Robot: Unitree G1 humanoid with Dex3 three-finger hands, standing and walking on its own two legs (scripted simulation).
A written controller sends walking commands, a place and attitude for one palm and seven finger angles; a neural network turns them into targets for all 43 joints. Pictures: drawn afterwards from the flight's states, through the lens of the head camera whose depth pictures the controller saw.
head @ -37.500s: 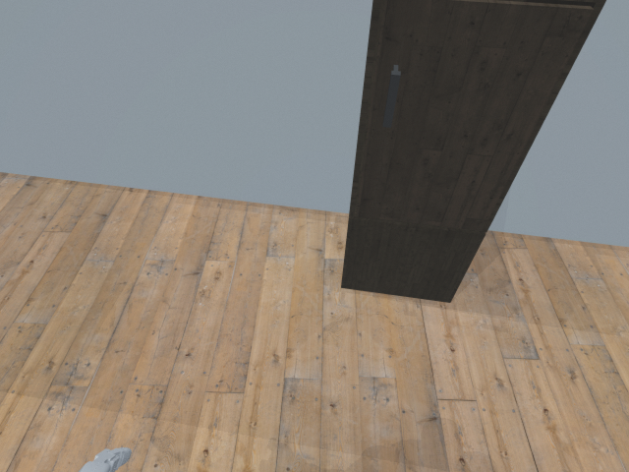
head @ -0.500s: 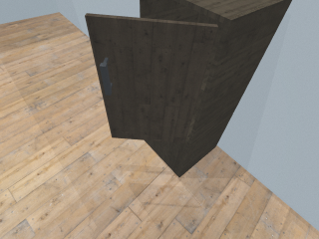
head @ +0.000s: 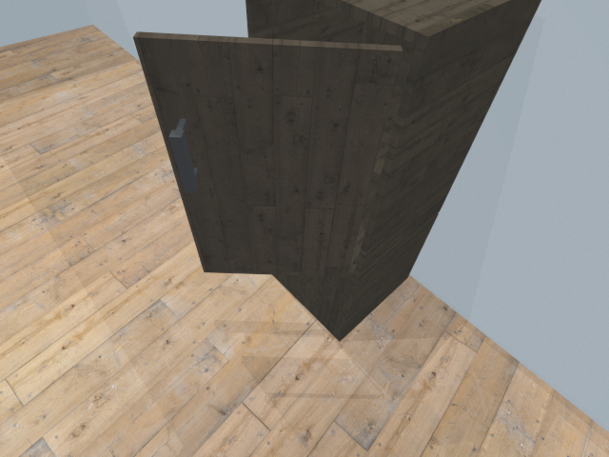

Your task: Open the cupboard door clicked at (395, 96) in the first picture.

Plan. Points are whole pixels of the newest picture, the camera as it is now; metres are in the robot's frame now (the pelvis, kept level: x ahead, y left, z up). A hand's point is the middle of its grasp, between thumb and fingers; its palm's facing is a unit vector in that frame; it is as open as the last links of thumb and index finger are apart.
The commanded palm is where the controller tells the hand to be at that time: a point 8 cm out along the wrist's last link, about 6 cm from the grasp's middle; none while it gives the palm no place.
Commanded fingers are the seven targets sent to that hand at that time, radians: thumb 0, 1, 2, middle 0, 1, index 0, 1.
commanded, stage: come to a stop and stand still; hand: left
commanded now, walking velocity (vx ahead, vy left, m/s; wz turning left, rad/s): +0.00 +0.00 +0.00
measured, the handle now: (186, 156) +0.56 +0.24 +0.06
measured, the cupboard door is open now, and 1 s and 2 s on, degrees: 46 46 46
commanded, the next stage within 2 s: look again from close up in 0.18 s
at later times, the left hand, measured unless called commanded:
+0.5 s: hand out of the picture -0.01 +0.17 -0.18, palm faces +0.03 -0.97 -0.22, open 7.3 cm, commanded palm none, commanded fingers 0.00 0.90 0.90 -0.20 -0.30 -0.20 -0.30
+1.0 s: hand out of the picture -0.08 +0.14 -0.18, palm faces +0.05 -0.98 -0.17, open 7.4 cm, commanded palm none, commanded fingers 0.00 0.90 0.90 -0.20 -0.30 -0.20 -0.30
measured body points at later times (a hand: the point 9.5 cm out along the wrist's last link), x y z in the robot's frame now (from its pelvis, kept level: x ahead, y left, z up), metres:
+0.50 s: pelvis -0.02 -0.01 -0.01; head -0.01 -0.01 +0.44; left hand -0.01 +0.22 -0.16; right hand +0.00 -0.24 -0.17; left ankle -0.06 +0.09 -0.74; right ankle -0.01 -0.15 -0.74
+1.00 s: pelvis -0.05 -0.02 +0.00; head -0.06 -0.02 +0.45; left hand -0.08 +0.20 -0.17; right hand -0.09 -0.24 -0.16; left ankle -0.06 +0.09 -0.74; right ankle -0.01 -0.15 -0.74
